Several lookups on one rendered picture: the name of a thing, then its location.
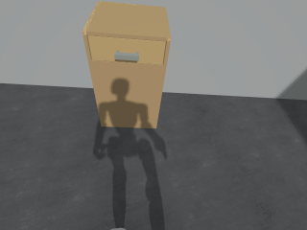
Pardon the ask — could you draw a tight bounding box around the handle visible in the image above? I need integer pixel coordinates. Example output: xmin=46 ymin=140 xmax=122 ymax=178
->
xmin=114 ymin=50 xmax=139 ymax=61

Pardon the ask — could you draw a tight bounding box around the drawer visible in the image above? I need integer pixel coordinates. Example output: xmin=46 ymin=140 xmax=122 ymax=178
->
xmin=88 ymin=35 xmax=166 ymax=65

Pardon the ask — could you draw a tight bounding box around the cabinet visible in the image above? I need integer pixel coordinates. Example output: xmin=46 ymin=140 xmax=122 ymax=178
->
xmin=82 ymin=1 xmax=172 ymax=128

